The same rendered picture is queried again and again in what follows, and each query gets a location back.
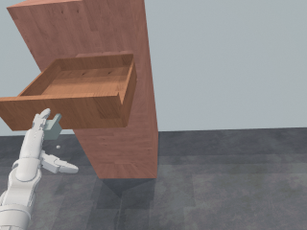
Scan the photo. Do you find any handle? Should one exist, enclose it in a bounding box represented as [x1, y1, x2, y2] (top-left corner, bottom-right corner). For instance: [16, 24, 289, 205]
[43, 113, 62, 140]

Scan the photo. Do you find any left robot forearm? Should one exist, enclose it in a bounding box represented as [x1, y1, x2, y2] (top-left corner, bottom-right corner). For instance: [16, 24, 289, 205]
[0, 157, 42, 230]

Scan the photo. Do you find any cabinet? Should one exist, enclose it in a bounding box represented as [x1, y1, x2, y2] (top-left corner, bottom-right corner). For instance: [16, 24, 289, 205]
[7, 0, 158, 179]

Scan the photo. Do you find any left robot hand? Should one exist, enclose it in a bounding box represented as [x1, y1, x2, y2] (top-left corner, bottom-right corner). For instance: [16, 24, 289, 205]
[19, 108, 79, 173]

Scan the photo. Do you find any drawer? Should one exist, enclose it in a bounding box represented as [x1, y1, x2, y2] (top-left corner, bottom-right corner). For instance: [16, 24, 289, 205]
[0, 54, 137, 131]

